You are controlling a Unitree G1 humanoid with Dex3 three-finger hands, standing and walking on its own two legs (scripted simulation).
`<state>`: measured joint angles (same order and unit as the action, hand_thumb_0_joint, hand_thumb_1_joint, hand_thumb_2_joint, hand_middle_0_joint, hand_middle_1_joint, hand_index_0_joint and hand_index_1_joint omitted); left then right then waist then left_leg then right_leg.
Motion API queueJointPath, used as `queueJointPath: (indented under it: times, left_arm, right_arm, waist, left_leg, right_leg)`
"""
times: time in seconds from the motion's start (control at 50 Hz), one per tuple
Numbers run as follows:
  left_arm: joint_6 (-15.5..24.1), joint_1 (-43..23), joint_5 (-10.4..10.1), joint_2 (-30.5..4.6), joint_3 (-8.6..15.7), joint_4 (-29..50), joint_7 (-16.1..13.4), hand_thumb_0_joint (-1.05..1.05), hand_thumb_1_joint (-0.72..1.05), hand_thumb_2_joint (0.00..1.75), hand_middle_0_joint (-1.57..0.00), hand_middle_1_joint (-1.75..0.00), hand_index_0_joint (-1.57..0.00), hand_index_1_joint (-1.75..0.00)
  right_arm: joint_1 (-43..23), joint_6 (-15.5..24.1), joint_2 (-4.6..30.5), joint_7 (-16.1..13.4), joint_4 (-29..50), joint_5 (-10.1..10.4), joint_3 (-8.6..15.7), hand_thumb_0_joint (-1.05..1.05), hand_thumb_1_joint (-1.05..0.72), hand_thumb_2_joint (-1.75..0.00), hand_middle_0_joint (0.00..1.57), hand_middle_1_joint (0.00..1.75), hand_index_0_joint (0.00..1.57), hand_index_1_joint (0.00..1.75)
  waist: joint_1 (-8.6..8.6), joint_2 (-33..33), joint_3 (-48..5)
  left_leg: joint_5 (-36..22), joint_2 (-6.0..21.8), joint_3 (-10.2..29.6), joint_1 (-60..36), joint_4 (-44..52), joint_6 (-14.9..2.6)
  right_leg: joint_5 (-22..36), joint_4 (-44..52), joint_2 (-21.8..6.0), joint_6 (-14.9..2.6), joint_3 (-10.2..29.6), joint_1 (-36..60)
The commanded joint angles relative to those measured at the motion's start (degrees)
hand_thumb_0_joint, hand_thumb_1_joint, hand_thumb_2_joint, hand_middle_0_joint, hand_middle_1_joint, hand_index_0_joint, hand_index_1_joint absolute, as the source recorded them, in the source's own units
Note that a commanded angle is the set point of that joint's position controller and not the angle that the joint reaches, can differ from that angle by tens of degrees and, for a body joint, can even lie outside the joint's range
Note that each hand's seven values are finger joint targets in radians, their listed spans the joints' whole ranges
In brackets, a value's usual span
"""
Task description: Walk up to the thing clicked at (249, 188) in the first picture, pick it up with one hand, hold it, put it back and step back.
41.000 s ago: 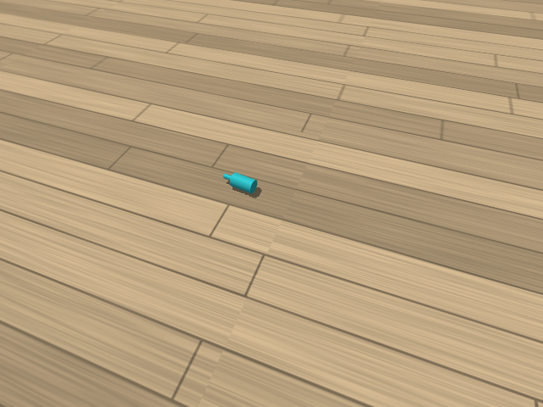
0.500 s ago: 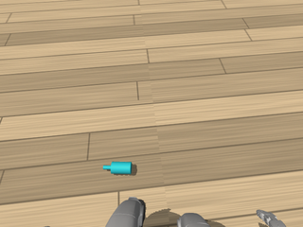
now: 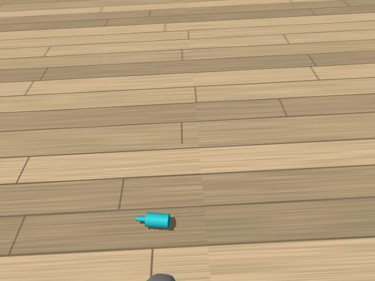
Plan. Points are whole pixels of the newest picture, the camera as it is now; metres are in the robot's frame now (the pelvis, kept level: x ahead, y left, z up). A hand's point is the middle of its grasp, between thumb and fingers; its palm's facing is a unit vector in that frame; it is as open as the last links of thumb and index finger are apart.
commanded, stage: walk up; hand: left
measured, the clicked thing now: (152, 219) +0.50 +0.29 -0.74
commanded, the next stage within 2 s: stand in 0.12 s
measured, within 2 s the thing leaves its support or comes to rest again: neither
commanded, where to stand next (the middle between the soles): +0.11 +0.03 m, yaw -1 degrees
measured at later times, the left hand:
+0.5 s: hand (98, 269) +0.16 +0.25 -0.14, palm faces -0.01 -0.94 -0.33, open 7.4 cm
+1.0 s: hand (92, 274) +0.15 +0.27 -0.15, palm faces +0.01 -0.94 -0.34, open 7.4 cm
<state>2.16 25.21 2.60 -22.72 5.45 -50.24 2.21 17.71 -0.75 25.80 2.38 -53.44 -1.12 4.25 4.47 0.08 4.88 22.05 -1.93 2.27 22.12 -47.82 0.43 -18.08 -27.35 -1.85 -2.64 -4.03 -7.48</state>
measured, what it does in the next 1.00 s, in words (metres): steps on the spot: left foot, then right foot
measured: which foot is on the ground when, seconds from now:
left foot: up 0.00-0.10, down 0.12-1.00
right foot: down 0.00-0.14, up 0.16-0.30, down 0.32-1.00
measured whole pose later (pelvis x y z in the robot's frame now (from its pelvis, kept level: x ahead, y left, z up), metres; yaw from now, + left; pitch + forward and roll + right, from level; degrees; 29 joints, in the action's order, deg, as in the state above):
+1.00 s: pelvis +0.06 +0.01 +0.01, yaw +1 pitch -3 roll +0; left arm 0.9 3.1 0.4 -20.0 1.0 -66.1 0.5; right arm 3.6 0.6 20.2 0.3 -65.5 -0.3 -0.2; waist -0.2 0.4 4.0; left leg 9.6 1.9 -0.6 6.8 -18.9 1.4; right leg -10.8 -18.1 0.0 0.1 -0.3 -4.8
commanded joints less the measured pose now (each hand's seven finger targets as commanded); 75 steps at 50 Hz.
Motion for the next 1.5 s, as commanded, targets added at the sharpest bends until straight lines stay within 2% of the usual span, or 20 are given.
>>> queueJointPath:
  times: [0.0,0.04,0.08,0.1,0.12,0.14,0.18,0.2,0.26,0.28,0.3,0.32,0.34,0.36,0.4,0.46,0.54,1.18,1.3,1.48]
  left_arm:
    - [1.2,-2.2,-0.7,-15.5,3.2,6.3,-0.4,0.00,0.90,0.90,-0.20,-0.30,-0.20,-0.30]
    - [0.4,-3.8,-1.2,-15.2,2.3,6.6,0.0,0.00,0.90,0.90,-0.20,-0.30,-0.20,-0.30]
    - [-0.3,-3.4,-1.1,-12.1,0.9,7.7,0.2,0.00,0.90,0.90,-0.20,-0.30,-0.20,-0.30]
    - [0.4,-4.5,-2.9,-4.6,-1.3,6.3,-1.2,0.00,0.90,0.90,-0.20,-0.30,-0.20,-0.30]
    - [-0.1,-5.3,-3.4,-5.8,-1.4,7.6,-2.4,0.00,0.90,0.90,-0.20,-0.30,-0.20,-0.30]
    - [-0.8,-6.5,-3.8,-10.0,-0.2,6.6,-3.3,0.00,0.90,0.90,-0.20,-0.30,-0.20,-0.30]
    - [-1.1,-5.9,-3.4,-9.9,-0.3,4.3,-3.2,0.00,0.90,0.90,-0.20,-0.30,-0.20,-0.30]
    - [-0.9,-4.5,-3.3,-9.2,-0.5,3.0,-3.1,0.00,0.90,0.90,-0.20,-0.30,-0.20,-0.30]
    - [0.1,-2.7,-2.8,-8.0,-0.7,-1.3,-3.0,0.00,0.90,0.90,-0.20,-0.30,-0.20,-0.30]
    - [0.4,-3.8,-2.1,-9.4,-0.7,-1.7,-3.0,0.00,0.90,0.90,-0.20,-0.30,-0.20,-0.30]
    - [0.7,-6.5,-1.4,-12.3,-0.5,-1.1,-3.0,0.00,0.90,0.90,-0.20,-0.30,-0.20,-0.30]
    - [1.0,-12.8,-1.5,-15.9,-0.3,-0.2,-2.9,0.00,0.90,0.90,-0.20,-0.30,-0.20,-0.30]
    - [0.7,-16.6,-1.6,-14.7,-1.0,-0.7,-2.5,0.00,0.90,0.90,-0.20,-0.30,-0.20,-0.30]
    - [0.6,-18.6,-1.7,-11.8,-1.9,-0.8,-2.2,0.00,0.90,0.90,-0.20,-0.30,-0.20,-0.30]
    - [0.5,-17.9,-2.5,-9.8,-2.5,-2.2,-2.3,0.00,0.90,0.90,-0.20,-0.30,-0.20,-0.30]
    - [1.1,-17.9,-2.8,-9.8,-2.5,-4.6,-2.3,0.00,0.90,0.90,-0.20,-0.30,-0.20,-0.30]
    - [0.8,-20.7,-2.8,-9.6,-2.3,-6.2,-2.7,0.00,0.90,0.90,-0.20,-0.30,-0.20,-0.30]
    - [-0.2,-23.8,-2.4,-9.2,-2.5,-13.0,-2.4,0.00,0.90,0.90,-0.20,-0.30,-0.20,-0.30]
    - [-0.1,-22.6,-2.4,-9.4,-2.5,-12.7,-2.5,0.00,0.90,0.90,-0.20,-0.30,-0.20,-0.30]
    - [-0.2,-22.3,-2.3,-9.7,-2.7,-12.6,-2.6,0.00,0.90,0.90,-0.20,-0.30,-0.20,-0.30]
  right_arm:
    - [-7.6,4.2,8.2,0.5,9.3,0.3,1.9,0.00,-0.90,-0.90,0.20,0.30,0.20,0.30]
    - [-2.7,4.8,7.7,-0.1,7.5,0.6,2.3,0.00,-0.90,-0.90,0.20,0.30,0.20,0.30]
    - [7.4,5.7,10.2,-1.7,4.7,0.5,4.0,0.00,-0.90,-0.90,0.20,0.30,0.20,0.30]
    - [1.3,5.2,10.8,-2.4,6.1,-0.5,3.0,0.00,-0.90,-0.90,0.20,0.30,0.20,0.30]
    - [-0.5,5.1,13.8,-3.1,9.0,-0.4,3.1,0.00,-0.90,-0.90,0.20,0.30,0.20,0.30]
    - [-0.5,4.7,13.9,-3.3,7.5,-0.3,3.1,0.00,-0.90,-0.90,0.20,0.30,0.20,0.30]
    - [-6.3,3.8,11.3,-3.4,8.0,0.1,1.8,0.00,-0.90,-0.90,0.20,0.30,0.20,0.30]
    - [-8.0,3.6,10.7,-3.6,8.0,0.4,1.6,0.00,-0.90,-0.90,0.20,0.30,0.20,0.30]
    - [-10.6,3.1,9.6,-3.1,6.3,0.5,0.7,0.00,-0.90,-0.90,0.20,0.30,0.20,0.30]
    - [-11.1,2.8,7.6,-3.0,5.9,1.0,0.0,0.00,-0.90,-0.90,0.20,0.30,0.20,0.30]
    - [-11.8,2.6,5.9,-2.8,6.1,1.4,-0.5,0.00,-0.90,-0.90,0.20,0.30,0.20,0.30]
    - [-11.0,2.2,5.5,-2.8,5.3,1.8,-0.5,0.00,-0.90,-0.90,0.20,0.30,0.20,0.30]
    - [-9.9,2.1,5.3,-2.6,3.2,1.6,-0.9,0.00,-0.90,-0.90,0.20,0.30,0.20,0.30]
    - [-10.2,2.4,6.5,-2.3,1.8,1.2,-0.9,0.00,-0.90,-0.90,0.20,0.30,0.20,0.30]
    - [-13.3,3.0,7.1,-1.9,0.1,0.6,-0.8,0.00,-0.90,-0.90,0.20,0.30,0.20,0.30]
    - [-12.8,3.7,6.3,-2.2,-1.8,0.8,-1.5,0.00,-0.90,-0.90,0.20,0.30,0.20,0.30]
    - [-14.6,3.6,6.1,-2.6,-3.7,1.2,-1.8,0.00,-0.90,-0.90,0.20,0.30,0.20,0.30]
    - [-16.8,2.7,6.5,-2.6,-9.0,0.6,-2.0,0.00,-0.90,-0.90,0.20,0.30,0.20,0.30]
    - [-16.0,2.9,6.1,-2.6,-9.0,0.6,-2.2,0.00,-0.90,-0.90,0.20,0.30,0.20,0.30]
    - [-15.6,2.7,6.3,-2.6,-9.1,0.6,-2.1,0.00,-0.90,-0.90,0.20,0.30,0.20,0.30]
  waist:
    - [-0.41,-9.6,1.2]
    - [-3.38,-8.0,0.7]
    - [-7.75,-1.3,-4.4]
    - [-7.24,9.2,-3.4]
    - [-6.69,8.6,-5.6]
    - [-6.22,3.5,-4.2]
    - [-4.30,5.5,-3.1]
    - [-3.58,7.8,-4.3]
    - [-1.57,7.3,-5.5]
    - [-1.16,4.1,-6.1]
    - [-2.23,-0.8,-5.3]
    - [-5.90,-3.4,-2.9]
    - [-7.21,-4.4,-0.9]
    - [-6.89,-2.9,-1.0]
    - [-4.44,-1.8,-2.3]
    - [-4.16,-2.2,-7.5]
    - [-4.09,-1.3,-9.7]
    - [-4.79,0.3,-6.1]
    - [-4.61,0.0,-7.9]
    - [-4.73,-0.5,-6.7]
  left_leg:
    - [-0.5,3.0,-2.0,4.3,12.0,-1.10]
    - [-7.6,0.7,-6.2,-7.8,18.2,-1.71]
    - [-7.3,0.1,-3.8,-27.4,19.8,-3.36]
    - [-17.6,15.4,16.1,-29.4,27.6,-5.64]
    - [-24.7,25.2,26.0,-21.8,30.0,-14.29]
    - [-20.1,23.6,24.1,-12.2,29.7,-16.73]
    - [-20.0,19.9,16.4,-13.2,29.0,-14.99]
    - [-23.3,17.7,12.2,-15.3,28.2,-12.59]
    - [-23.9,12.7,5.9,-8.7,23.5,-7.73]
    - [-19.5,11.1,4.5,-5.6,21.7,-4.73]
    - [-9.9,7.8,2.4,-2.5,19.2,-2.29]
    - [-2.9,3.8,0.3,-7.7,19.9,-1.52]
    - [-2.2,4.8,0.8,-15.5,22.1,-1.67]
    - [-4.3,6.9,3.4,-15.5,25.0,-2.26]
    - [-10.9,8.4,4.2,-12.3,25.9,-2.92]
    - [-27.1,9.2,3.2,-14.0,25.0,-2.50]
    - [-31.1,9.4,2.0,-16.4,26.0,-1.82]
    - [-14.9,9.3,2.9,-15.4,32.5,-1.19]
    - [-20.9,9.9,2.9,-17.0,31.7,-1.58]
    - [-18.5,9.6,3.2,-15.8,32.2,-1.53]
  right_leg:
    - [-6.2,11.7,-12.7,-8.36,14.9,3.8]
    - [-3.2,6.4,-10.2,-7.36,9.3,-5.2]
    - [1.4,-8.4,-6.2,-4.68,4.1,-18.0]
    - [8.9,-15.9,-1.7,-0.34,2.7,-25.7]
    - [-12.7,-21.8,2.4,1.43,3.0,-20.7]
    - [-17.3,-24.9,0.9,1.36,10.0,-13.9]
    - [-16.3,-23.1,0.4,0.93,9.9,-14.7]
    - [-13.3,-17.8,-0.8,1.16,8.3,-13.6]
    - [4.1,0.2,0.6,2.25,4.1,-0.6]
    - [12.6,3.7,-1.3,1.93,7.0,3.4]
    - [11.3,8.7,-6.8,0.30,15.5,3.0]
    - [2.5,10.6,-11.1,-2.58,21.3,-7.5]
    - [-3.8,10.8,-11.2,-3.24,20.2,-15.6]
    - [-4.3,9.2,-7.4,-1.07,15.7,-13.5]
    - [2.7,8.5,-5.1,0.60,11.8,-5.9]
    - [22.8,5.3,-5.4,1.19,10.4,2.8]
    - [28.1,5.3,-5.5,1.54,9.3,5.1]
    - [9.7,13.2,-5.0,2.15,9.0,0.9]
    - [14.5,12.2,-5.6,1.83,9.1,1.8]
    - [11.7,12.7,-5.4,2.02,8.6,1.8]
